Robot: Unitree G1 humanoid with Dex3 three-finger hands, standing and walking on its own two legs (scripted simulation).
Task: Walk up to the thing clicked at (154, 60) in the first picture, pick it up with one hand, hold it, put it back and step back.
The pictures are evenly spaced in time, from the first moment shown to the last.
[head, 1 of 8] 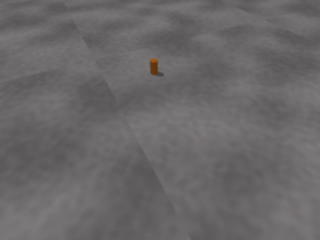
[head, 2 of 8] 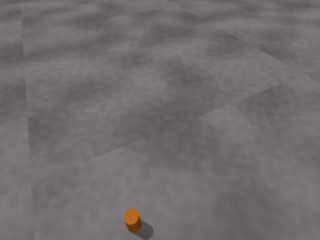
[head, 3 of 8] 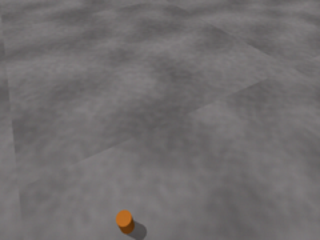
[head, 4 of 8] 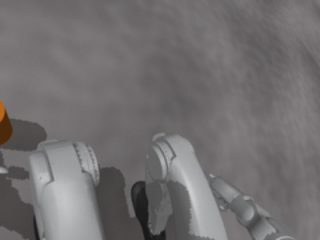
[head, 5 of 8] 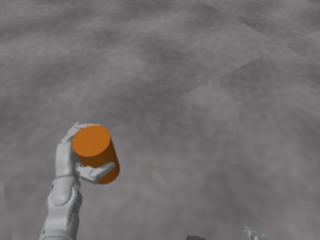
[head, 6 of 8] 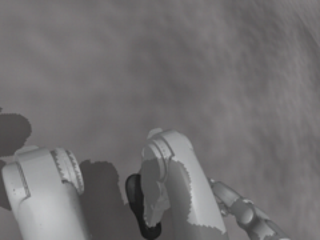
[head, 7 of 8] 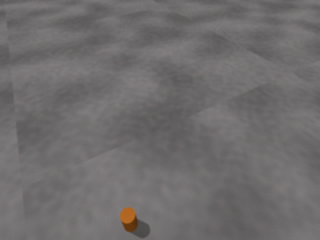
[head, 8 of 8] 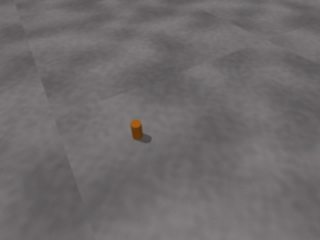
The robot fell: no
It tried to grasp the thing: yes
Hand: left
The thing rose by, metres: 0.69
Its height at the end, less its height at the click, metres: +0.00
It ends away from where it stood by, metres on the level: 0.01
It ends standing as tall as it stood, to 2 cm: yes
